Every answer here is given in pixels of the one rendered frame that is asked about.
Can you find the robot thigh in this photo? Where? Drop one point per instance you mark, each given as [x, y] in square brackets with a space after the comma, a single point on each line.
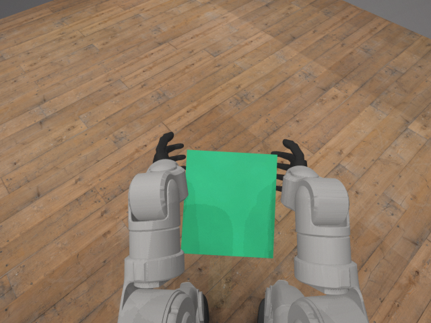
[278, 300]
[197, 298]

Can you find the left robot forearm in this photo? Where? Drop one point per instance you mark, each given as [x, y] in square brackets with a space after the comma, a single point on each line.
[154, 200]

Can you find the right robot forearm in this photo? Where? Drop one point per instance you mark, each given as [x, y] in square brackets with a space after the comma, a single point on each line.
[322, 219]

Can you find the left robot thigh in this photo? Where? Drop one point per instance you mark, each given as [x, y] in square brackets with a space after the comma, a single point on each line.
[197, 298]

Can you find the robot left upper arm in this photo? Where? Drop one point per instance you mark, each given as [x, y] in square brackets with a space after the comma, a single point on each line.
[158, 306]

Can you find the robot right hand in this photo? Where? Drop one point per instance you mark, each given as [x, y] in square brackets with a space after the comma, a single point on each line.
[295, 159]

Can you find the robot right upper arm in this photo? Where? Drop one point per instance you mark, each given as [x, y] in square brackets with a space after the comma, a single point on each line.
[325, 309]

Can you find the right robot thigh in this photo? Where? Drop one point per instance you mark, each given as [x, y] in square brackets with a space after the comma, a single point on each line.
[278, 300]

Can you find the robot left hand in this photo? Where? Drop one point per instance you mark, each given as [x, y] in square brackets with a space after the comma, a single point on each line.
[162, 149]

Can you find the carton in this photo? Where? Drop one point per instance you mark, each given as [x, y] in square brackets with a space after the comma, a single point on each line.
[230, 209]

